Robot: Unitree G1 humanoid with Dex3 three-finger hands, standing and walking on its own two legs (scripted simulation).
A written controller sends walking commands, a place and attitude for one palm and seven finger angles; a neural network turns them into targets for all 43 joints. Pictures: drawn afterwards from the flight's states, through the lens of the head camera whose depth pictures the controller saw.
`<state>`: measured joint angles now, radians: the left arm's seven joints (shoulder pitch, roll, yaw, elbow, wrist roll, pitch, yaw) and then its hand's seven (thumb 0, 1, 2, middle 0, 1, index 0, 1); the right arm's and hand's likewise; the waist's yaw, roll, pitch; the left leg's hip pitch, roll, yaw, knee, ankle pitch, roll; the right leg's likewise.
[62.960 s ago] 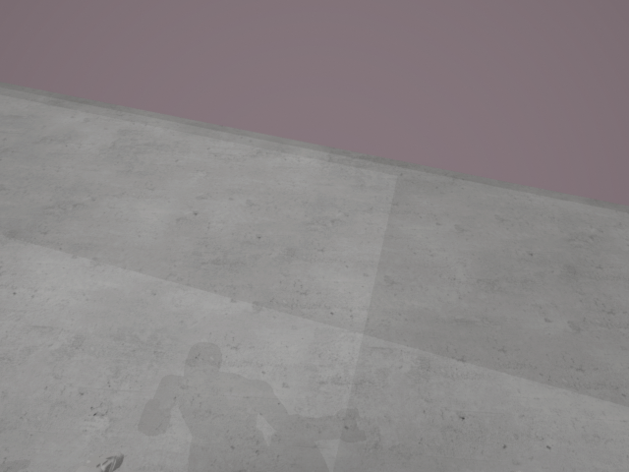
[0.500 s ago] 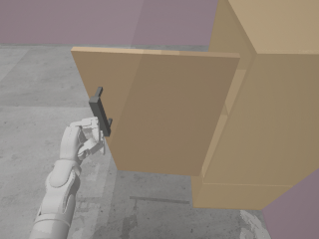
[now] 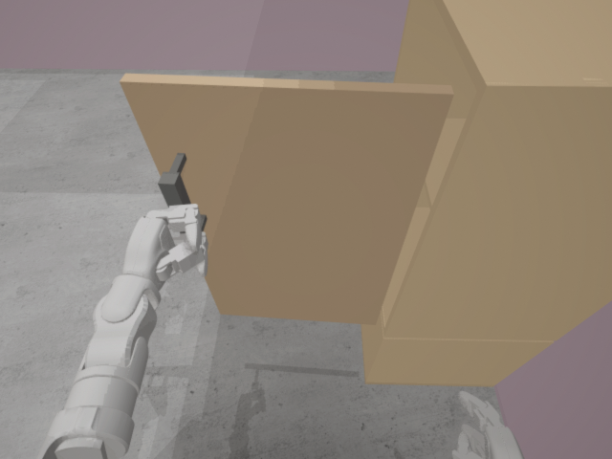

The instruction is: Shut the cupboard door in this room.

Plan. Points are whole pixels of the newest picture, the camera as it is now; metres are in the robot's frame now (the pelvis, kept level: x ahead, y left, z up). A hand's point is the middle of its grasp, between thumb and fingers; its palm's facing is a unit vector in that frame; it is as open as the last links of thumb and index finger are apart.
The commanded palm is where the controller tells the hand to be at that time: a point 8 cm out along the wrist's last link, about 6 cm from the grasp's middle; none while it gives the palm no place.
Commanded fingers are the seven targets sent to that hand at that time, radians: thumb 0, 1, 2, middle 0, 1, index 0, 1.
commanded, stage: push the door shut along its arc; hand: left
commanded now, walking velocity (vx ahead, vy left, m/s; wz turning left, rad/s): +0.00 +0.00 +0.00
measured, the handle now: (188, 204) +0.44 +0.18 +0.08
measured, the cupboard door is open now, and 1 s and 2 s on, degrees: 87 71 51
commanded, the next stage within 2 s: pull the fist back off the door in 1.58 s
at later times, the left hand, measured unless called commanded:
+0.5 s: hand (210, 209) +0.43 +0.15 +0.09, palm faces -0.23 -0.97 -0.02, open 3.2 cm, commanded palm +0.42 +0.18 +0.09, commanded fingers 0.00 0.90 0.90 -1.30 -1.50 -1.30 -1.50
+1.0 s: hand (254, 178) +0.48 +0.09 +0.09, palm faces -0.37 -0.93 -0.03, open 3.1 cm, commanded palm +0.48 +0.14 +0.09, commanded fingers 0.00 0.90 0.90 -1.30 -1.50 -1.30 -1.50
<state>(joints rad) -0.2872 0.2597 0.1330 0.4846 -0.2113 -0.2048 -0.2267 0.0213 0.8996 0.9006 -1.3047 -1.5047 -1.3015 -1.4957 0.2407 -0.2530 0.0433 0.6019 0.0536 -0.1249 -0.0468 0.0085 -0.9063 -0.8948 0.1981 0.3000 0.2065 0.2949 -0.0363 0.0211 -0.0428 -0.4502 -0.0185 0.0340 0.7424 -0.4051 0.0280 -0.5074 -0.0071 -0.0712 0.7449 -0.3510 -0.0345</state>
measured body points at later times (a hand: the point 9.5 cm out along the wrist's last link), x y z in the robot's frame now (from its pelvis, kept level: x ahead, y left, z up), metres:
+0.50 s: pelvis +0.00 +0.01 +0.00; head +0.06 +0.01 +0.44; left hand +0.43 +0.20 +0.09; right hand +0.07 -0.26 -0.12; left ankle -0.02 +0.10 -0.71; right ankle +0.02 -0.10 -0.71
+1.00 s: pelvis +0.00 +0.01 -0.01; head +0.09 +0.01 +0.43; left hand +0.49 +0.14 +0.10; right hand +0.01 -0.26 -0.13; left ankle -0.02 +0.10 -0.71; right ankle +0.02 -0.10 -0.71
